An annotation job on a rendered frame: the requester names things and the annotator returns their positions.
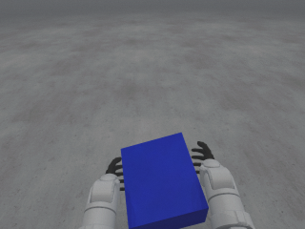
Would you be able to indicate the right robot forearm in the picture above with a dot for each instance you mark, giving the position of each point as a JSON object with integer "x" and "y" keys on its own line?
{"x": 222, "y": 195}

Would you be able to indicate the left robot hand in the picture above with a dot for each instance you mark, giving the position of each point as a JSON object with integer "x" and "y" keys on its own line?
{"x": 113, "y": 167}

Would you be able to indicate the carton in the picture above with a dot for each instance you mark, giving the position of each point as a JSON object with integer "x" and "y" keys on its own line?
{"x": 162, "y": 189}

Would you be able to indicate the left robot forearm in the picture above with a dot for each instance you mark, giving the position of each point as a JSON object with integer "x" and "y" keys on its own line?
{"x": 101, "y": 206}

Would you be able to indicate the right robot hand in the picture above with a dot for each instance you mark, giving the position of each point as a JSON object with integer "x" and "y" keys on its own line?
{"x": 205, "y": 151}

